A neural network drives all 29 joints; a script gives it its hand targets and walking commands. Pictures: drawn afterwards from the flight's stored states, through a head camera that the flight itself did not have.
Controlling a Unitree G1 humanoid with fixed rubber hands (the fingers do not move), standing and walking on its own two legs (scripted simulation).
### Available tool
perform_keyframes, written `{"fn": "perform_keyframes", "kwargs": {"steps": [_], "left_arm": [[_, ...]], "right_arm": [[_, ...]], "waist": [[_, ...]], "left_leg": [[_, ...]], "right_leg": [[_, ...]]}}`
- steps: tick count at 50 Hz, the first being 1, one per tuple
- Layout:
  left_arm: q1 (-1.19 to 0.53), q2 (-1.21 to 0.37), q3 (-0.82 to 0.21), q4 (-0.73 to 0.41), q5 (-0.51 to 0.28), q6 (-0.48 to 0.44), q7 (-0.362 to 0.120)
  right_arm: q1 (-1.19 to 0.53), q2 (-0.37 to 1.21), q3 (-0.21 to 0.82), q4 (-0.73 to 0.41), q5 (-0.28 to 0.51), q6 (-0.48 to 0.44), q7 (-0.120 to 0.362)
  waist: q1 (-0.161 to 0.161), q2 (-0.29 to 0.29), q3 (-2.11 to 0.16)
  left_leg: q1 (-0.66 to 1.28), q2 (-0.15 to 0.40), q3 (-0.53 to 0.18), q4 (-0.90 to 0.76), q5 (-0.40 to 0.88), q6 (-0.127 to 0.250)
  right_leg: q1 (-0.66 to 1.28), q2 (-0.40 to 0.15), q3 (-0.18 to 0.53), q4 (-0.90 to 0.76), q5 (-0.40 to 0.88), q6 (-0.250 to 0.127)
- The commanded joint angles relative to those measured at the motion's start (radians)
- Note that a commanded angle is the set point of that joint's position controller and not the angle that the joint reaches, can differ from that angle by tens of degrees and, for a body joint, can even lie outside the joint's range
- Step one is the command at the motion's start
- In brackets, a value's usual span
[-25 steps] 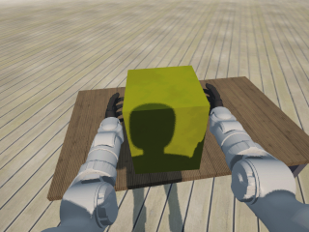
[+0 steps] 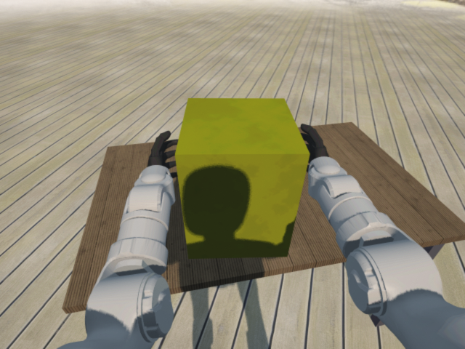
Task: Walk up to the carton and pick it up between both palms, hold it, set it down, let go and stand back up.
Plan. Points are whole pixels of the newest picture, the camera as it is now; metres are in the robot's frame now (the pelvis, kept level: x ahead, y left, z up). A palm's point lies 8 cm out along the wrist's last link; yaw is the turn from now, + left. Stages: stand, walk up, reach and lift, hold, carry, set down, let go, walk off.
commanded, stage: reach and lift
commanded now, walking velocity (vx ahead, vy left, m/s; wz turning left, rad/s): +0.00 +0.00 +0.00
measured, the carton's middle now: (237, 176) +0.43 +0.02 +0.12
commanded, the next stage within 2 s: hold in 1.22 s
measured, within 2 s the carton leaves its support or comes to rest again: neither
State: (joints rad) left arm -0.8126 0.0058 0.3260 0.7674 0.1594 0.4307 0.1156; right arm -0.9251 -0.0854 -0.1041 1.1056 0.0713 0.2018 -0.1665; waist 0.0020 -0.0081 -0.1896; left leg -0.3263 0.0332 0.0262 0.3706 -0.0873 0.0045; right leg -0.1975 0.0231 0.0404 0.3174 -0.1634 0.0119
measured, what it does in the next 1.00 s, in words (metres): stands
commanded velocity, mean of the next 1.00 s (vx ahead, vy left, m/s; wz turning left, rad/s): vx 0.00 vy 0.00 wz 0.00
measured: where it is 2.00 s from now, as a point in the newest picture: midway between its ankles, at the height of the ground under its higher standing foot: outside the picture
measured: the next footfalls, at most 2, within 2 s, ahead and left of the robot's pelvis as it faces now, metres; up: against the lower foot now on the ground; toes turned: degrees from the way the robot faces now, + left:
none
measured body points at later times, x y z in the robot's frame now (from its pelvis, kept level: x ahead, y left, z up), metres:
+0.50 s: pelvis +0.00 +0.00 +0.00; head -0.05 +0.02 +0.45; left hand +0.41 +0.16 +0.17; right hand +0.42 -0.14 +0.18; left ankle +0.06 +0.11 -0.75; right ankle +0.00 -0.14 -0.75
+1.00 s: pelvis +0.01 +0.00 +0.00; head -0.05 +0.02 +0.45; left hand +0.40 +0.16 +0.20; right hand +0.41 -0.14 +0.20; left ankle +0.06 +0.11 -0.75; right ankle +0.00 -0.14 -0.75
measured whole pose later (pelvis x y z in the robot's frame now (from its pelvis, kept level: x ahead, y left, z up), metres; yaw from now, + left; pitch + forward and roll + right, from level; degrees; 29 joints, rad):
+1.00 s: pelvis +0.01 +0.00 +0.00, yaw +0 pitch +2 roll -2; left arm -0.75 0.02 0.30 0.46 0.16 0.63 0.08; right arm -0.85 -0.10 0.04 0.80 0.23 0.37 -0.25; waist -0.05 -0.01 -0.19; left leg -0.31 0.03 0.03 0.37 -0.10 0.00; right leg -0.18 0.02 0.04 0.31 -0.17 0.01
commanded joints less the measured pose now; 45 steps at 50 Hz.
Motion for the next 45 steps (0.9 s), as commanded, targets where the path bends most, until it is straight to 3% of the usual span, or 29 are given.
{"fn": "perform_keyframes", "kwargs": {"steps": [1,3,6,10,12,14,15,16,19,20,22,23,25,27,28,30,31,32,33,36,39,40,41,43,44,45], "left_arm": [[-0.786,-0.684,-0.402,-0.331,-0.078,-0.034,-0.175],[-0.817,-0.716,-0.461,-0.362,-0.107,-0.038,-0.166],[-0.796,-0.705,-0.433,-0.300,-0.096,-0.015,-0.166],[-0.808,-0.667,-0.372,-0.262,-0.061,-0.007,-0.174],[-0.817,-0.657,-0.378,-0.264,-0.066,-0.006,-0.177],[-0.844,-0.659,-0.380,-0.288,-0.065,-0.005,-0.172],[-0.829,-0.682,-0.413,-0.312,-0.087,-0.006,-0.168],[-0.835,-0.666,-0.401,-0.298,-0.077,-0.005,-0.170],[-0.794,-0.668,-0.387,-0.282,-0.072,0.003,-0.173],[-0.824,-0.679,-0.423,-0.341,-0.093,-0.002,-0.166],[-0.826,-0.684,-0.448,-0.371,-0.098,-0.004,-0.160],[-0.825,-0.690,-0.489,-0.427,-0.123,-0.010,-0.155],[-0.795,-0.694,-0.496,-0.430,-0.127,0.005,-0.158],[-0.751,-0.684,-0.494,-0.478,-0.126,0.018,-0.160],[-0.739,-0.686,-0.496,-0.459,-0.129,0.029,-0.162],[-0.666,-0.662,-0.468,-0.441,-0.102,0.055,-0.174],[-0.664,-0.678,-0.476,-0.436,-0.109,0.066,-0.179],[-0.629,-0.678,-0.475,-0.400,-0.094,0.085,-0.188],[-0.620,-0.653,-0.453,-0.384,-0.088,0.090,-0.195],[-0.615,-0.662,-0.464,-0.457,-0.088,0.105,-0.197],[-0.666,-0.686,-0.521,-0.531,-0.117,0.110,-0.203],[-0.672,-0.686,-0.528,-0.538,-0.124,0.114,-0.200],[-0.704,-0.693,-0.560,-0.627,-0.142,0.107,-0.195],[-0.700,-0.693,-0.565,-0.618,-0.156,0.116,-0.191],[-0.695,-0.707,-0.580,-0.615,-0.151,0.125,-0.185],[-0.696,-0.693,-0.573,-0.620,-0.141,0.129,-0.185]], "right_arm": [[-0.828,0.732,0.254,-0.507,0.167,-0.040,0.104],[-0.838,0.726,0.242,-0.524,0.169,-0.046,0.105],[-0.865,0.708,0.225,-0.529,0.164,-0.034,0.112],[-0.830,0.680,0.157,-0.420,0.124,-0.019,0.125],[-0.812,0.674,0.130,-0.387,0.113,-0.018,0.130],[-0.823,0.677,0.146,-0.388,0.124,-0.016,0.139],[-0.844,0.684,0.161,-0.429,0.131,-0.022,0.138],[-0.824,0.670,0.156,-0.398,0.129,-0.016,0.136],[-0.830,0.681,0.189,-0.431,0.139,-0.013,0.127],[-0.881,0.697,0.236,-0.507,0.173,-0.025,0.125],[-0.838,0.707,0.249,-0.500,0.180,-0.015,0.117],[-0.825,0.724,0.288,-0.555,0.203,-0.017,0.110],[-0.806,0.711,0.298,-0.580,0.221,-0.003,0.097],[-0.792,0.716,0.356,-0.651,0.258,0.006,0.082],[-0.801,0.719,0.361,-0.664,0.271,0.019,0.074],[-0.761,0.703,0.374,-0.694,0.281,0.035,0.061],[-0.794,0.697,0.385,-0.713,0.293,0.038,0.055],[-0.764,0.666,0.367,-0.692,0.292,0.050,0.046],[-0.758,0.661,0.364,-0.687,0.290,0.064,0.044],[-0.745,0.640,0.375,-0.714,0.299,0.078,0.042],[-0.715,0.658,0.386,-0.731,0.311,0.099,0.033],[-0.728,0.659,0.402,-0.762,0.320,0.102,0.032],[-0.735,0.688,0.433,-0.807,0.340,0.100,0.030],[-0.758,0.687,0.454,-0.869,0.349,0.110,0.026],[-0.769,0.672,0.442,-0.871,0.351,0.112,0.024],[-0.754,0.672,0.439,-0.863,0.350,0.117,0.026]], "waist": [[-0.002,0.045,-0.403],[-0.029,0.078,-0.474],[-0.020,0.054,-0.393],[-0.037,0.033,-0.327],[-0.048,0.054,-0.290],[-0.035,0.071,-0.325],[-0.045,0.069,-0.352],[-0.045,0.069,-0.344],[-0.035,0.051,-0.341],[-0.015,0.046,-0.426],[-0.031,0.078,-0.451],[-0.032,0.077,-0.492],[-0.046,0.077,-0.489],[-0.022,0.059,-0.517],[-0.034,0.057,-0.500],[-0.021,0.038,-0.438],[-0.021,0.058,-0.442],[-0.043,0.063,-0.411],[-0.038,0.038,-0.376],[-0.043,0.051,-0.392],[-0.074,0.093,-0.427],[-0.066,0.095,-0.420],[-0.066,0.102,-0.509],[-0.057,0.090,-0.512],[-0.068,0.119,-0.509],[-0.062,0.112,-0.473]], "left_leg": [[0.503,-0.056,-0.022,-0.007,0.182,-0.035],[0.535,-0.046,-0.031,0.000,0.176,-0.052],[0.489,-0.044,-0.031,-0.031,0.065,-0.039],[0.453,-0.032,-0.033,-0.067,-0.074,-0.027],[0.438,-0.029,-0.029,-0.075,-0.110,-0.031],[0.449,-0.026,-0.034,-0.081,-0.109,-0.030],[0.456,-0.027,-0.034,-0.063,-0.059,-0.031],[0.466,-0.028,-0.035,-0.066,-0.080,-0.033],[0.469,-0.038,-0.023,-0.050,0.010,-0.024],[0.503,-0.035,-0.030,-0.034,0.065,-0.028],[0.538,-0.042,-0.034,-0.019,0.126,-0.037],[0.559,-0.042,-0.037,0.001,0.189,-0.048],[0.558,-0.049,-0.037,0.014,0.244,-0.054],[0.569,-0.057,-0.036,0.036,0.321,-0.049],[0.555,-0.062,-0.033,0.033,0.323,-0.047],[0.543,-0.067,-0.025,0.031,0.340,-0.043],[0.534,-0.069,-0.027,0.030,0.315,-0.045],[0.557,-0.059,-0.036,0.028,0.308,-0.047],[0.537,-0.061,-0.028,0.014,0.269,-0.042],[0.558,-0.055,-0.032,0.014,0.302,-0.049],[0.572,-0.054,-0.040,0.029,0.329,-0.063],[0.562,-0.057,-0.041,0.030,0.330,-0.062],[0.593,-0.060,-0.045,0.049,0.392,-0.072],[0.582,-0.064,-0.049,0.053,0.377,-0.065],[0.586,-0.061,-0.051,0.048,0.368,-0.072],[0.581,-0.062,-0.052,0.047,0.353,-0.072]], "right_leg": [[0.053,0.055,-0.056,-0.067,0.114,0.029],[0.025,0.061,-0.067,-0.060,0.110,0.021],[0.001,0.056,-0.064,-0.077,0.022,0.019],[-0.025,0.048,-0.062,-0.084,-0.085,0.016],[-0.036,0.045,-0.064,-0.082,-0.101,0.015],[-0.034,0.043,-0.063,-0.077,-0.098,0.012],[-0.027,0.043,-0.061,-0.073,-0.056,0.013],[-0.033,0.042,-0.058,-0.078,-0.072,0.012],[-0.003,0.045,-0.060,-0.076,-0.018,0.020],[0.003,0.051,-0.059,-0.070,0.027,0.023],[0.006,0.055,-0.062,-0.061,0.075,0.020],[0.029,0.063,-0.064,-0.052,0.140,0.024],[0.050,0.063,-0.063,-0.055,0.181,0.024],[0.087,0.067,-0.058,-0.052,0.250,0.031],[0.098,0.067,-0.057,-0.056,0.268,0.034],[0.111,0.067,-0.050,-0.063,0.279,0.040],[0.105,0.064,-0.045,-0.067,0.257,0.036],[0.084,0.067,-0.052,-0.066,0.229,0.031],[0.091,0.063,-0.046,-0.075,0.202,0.036],[0.080,0.073,-0.060,-0.070,0.202,0.031],[0.088,0.074,-0.054,-0.058,0.234,0.025],[0.087,0.070,-0.049,-0.059,0.241,0.023],[0.108,0.076,-0.051,-0.047,0.298,0.024],[0.101,0.076,-0.049,-0.051,0.281,0.028],[0.087,0.077,-0.053,-0.057,0.261,0.021],[0.065,0.078,-0.052,-0.060,0.242,0.021]]}}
